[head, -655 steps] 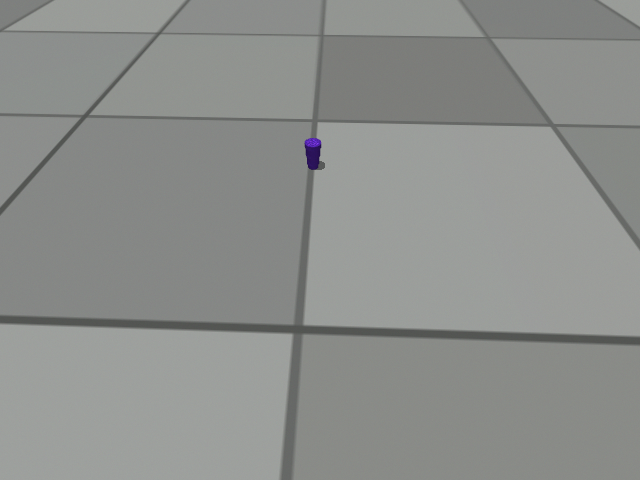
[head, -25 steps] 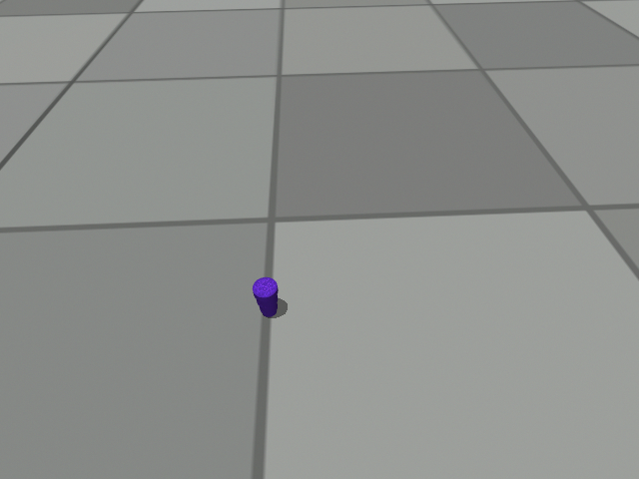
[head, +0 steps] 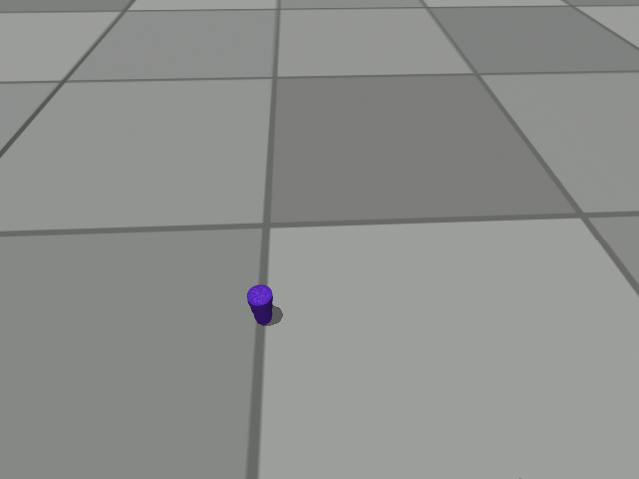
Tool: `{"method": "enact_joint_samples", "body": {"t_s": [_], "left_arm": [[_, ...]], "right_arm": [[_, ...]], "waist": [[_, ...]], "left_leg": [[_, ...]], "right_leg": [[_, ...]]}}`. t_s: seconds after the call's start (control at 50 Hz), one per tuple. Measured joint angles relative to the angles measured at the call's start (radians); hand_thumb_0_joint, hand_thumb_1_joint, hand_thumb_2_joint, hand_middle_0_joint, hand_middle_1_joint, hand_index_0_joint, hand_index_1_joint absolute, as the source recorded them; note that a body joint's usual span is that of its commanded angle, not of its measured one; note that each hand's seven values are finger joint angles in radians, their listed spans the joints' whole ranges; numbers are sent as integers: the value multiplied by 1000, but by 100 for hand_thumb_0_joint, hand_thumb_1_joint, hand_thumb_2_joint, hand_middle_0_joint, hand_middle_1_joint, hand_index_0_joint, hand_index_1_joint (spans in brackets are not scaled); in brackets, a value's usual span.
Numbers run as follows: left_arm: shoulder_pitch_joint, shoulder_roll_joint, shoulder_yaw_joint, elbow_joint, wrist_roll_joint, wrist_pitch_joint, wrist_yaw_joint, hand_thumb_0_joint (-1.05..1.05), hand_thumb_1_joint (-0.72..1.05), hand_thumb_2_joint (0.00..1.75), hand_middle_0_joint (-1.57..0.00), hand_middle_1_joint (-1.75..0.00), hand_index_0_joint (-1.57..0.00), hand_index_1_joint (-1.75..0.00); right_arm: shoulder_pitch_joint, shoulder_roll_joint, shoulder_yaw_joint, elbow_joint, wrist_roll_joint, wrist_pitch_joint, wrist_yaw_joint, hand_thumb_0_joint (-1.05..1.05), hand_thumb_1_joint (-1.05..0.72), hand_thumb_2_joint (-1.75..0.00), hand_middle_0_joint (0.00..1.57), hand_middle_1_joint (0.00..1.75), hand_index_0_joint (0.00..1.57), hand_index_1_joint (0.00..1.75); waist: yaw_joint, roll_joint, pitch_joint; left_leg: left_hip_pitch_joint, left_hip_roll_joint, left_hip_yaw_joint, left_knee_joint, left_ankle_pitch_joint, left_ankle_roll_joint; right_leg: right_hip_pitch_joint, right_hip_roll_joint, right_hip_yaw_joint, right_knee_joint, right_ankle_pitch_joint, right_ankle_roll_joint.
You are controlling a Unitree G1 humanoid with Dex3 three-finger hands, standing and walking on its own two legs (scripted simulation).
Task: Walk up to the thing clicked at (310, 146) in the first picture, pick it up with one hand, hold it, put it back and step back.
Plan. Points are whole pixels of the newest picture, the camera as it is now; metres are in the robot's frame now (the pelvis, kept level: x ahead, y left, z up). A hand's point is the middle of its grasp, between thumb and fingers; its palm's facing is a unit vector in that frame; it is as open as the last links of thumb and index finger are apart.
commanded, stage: walk up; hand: left
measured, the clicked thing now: (261, 307) +0.79 +0.21 -0.70
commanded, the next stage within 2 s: stand in 0.28 s
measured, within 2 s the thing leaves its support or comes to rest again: neither
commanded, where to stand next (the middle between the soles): +0.47 +0.01 m, yaw +0 degrees
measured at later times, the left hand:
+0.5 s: hand out of the picture +0.08 +0.25 -0.15, palm faces -0.03 -0.95 -0.32, open 7.4 cm
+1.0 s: hand out of the picture +0.04 +0.25 -0.15, palm faces -0.05 -0.94 -0.34, open 7.4 cm
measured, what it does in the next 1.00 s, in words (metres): stands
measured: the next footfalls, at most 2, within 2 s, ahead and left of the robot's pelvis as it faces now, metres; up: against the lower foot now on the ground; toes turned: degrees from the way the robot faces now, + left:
left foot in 1.56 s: +0.19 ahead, +0.16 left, +0.00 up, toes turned +4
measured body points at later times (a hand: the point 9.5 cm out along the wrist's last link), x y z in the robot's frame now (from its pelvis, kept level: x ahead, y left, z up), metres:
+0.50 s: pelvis -0.01 +0.00 +0.01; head +0.00 +0.01 +0.46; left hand +0.08 +0.30 -0.13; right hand +0.08 -0.29 -0.12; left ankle +0.02 +0.13 -0.74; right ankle -0.02 -0.13 -0.74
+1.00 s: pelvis -0.02 +0.00 +0.01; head -0.01 +0.00 +0.46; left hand +0.04 +0.30 -0.13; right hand +0.05 -0.30 -0.13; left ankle +0.02 +0.13 -0.74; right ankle -0.02 -0.13 -0.74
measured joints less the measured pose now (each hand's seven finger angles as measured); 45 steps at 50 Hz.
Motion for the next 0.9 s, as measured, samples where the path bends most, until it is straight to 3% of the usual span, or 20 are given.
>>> {"method": "enact_joint_samples", "body": {"t_s": [0.44, 0.9], "left_arm": [[-51, -9, -21, 38, 0, 11, -1, 1, 91, 90, -21, -30, -20, -30], [0, -1, -34, 67, 3, 15, -8, 1, 91, 90, -21, -30, -20, -30]], "right_arm": [[-17, -4, 6, 50, 4, 1, -4, 1, -90, -90, 20, 30, 20, 29], [40, -15, 11, 89, -1, 4, 2, 1, -90, -90, 20, 30, 20, 30]], "waist": [[-21, -20, 3], [-24, -6, -18]], "left_leg": [[59, -4, 12, -118, 69, 1], [43, -8, 7, -162, 113, -2]], "right_leg": [[53, -3, 9, -113, 70, 6], [21, -6, 4, -119, 92, 2]]}}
